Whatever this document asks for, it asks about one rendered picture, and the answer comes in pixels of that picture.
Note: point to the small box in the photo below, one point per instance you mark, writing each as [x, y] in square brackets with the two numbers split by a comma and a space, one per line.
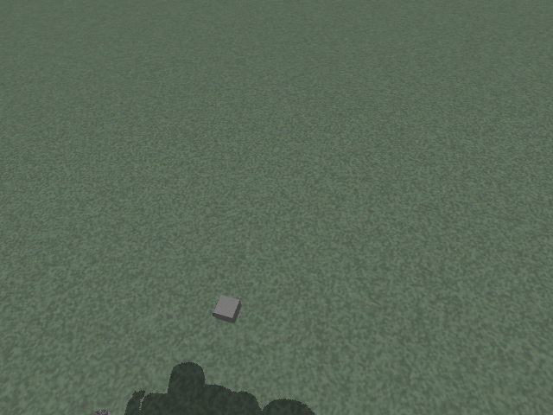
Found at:
[227, 309]

